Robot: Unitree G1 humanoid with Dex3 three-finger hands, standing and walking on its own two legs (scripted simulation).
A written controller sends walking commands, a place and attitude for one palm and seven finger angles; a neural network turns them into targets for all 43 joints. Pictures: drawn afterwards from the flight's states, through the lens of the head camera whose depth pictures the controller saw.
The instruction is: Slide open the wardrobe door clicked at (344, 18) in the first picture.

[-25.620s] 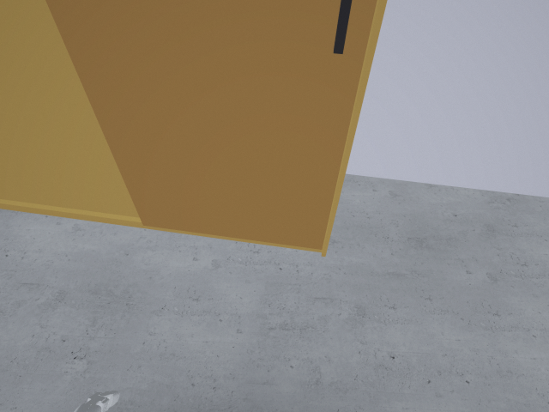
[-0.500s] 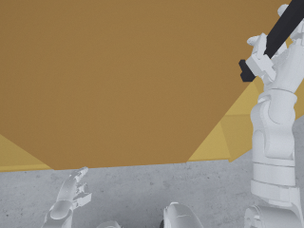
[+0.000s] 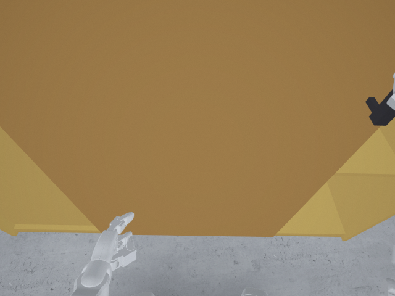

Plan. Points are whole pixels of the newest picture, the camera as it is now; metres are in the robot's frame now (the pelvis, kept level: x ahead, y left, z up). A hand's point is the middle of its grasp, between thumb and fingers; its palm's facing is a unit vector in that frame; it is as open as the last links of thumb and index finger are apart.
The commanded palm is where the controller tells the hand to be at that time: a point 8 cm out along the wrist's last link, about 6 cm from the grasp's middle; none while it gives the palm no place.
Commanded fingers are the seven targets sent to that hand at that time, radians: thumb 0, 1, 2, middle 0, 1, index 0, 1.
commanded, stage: stop walking and hold the door there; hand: right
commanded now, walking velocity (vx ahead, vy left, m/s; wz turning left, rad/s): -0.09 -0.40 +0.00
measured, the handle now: out of the picture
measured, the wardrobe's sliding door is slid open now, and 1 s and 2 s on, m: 0.36 0.36 0.36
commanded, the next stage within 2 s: none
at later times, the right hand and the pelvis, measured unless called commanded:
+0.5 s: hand out of the picture +0.36 -0.31 +0.25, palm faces +0.47 +0.86 -0.22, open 6.6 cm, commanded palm +0.32 -0.34 +0.21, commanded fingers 0.00 -0.90 -0.90 0.45 1.40 0.45 1.40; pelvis -0.05 -0.02 +0.02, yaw +7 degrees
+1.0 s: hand out of the picture +0.36 -0.30 +0.24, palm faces +0.43 +0.88 -0.22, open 5.9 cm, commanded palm +0.32 -0.35 +0.21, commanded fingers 0.00 -0.90 -0.90 0.45 1.40 0.45 1.40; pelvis -0.08 -0.03 +0.02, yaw +8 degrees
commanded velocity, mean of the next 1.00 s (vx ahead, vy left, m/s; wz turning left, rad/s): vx -0.01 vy -0.05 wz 0.00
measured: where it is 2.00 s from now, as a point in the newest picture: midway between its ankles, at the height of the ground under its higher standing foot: outside the picture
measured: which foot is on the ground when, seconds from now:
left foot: down 0.00-0.42, up 0.44-0.58, down 0.60-1.00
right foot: up 0.00-0.36, down 0.38-1.00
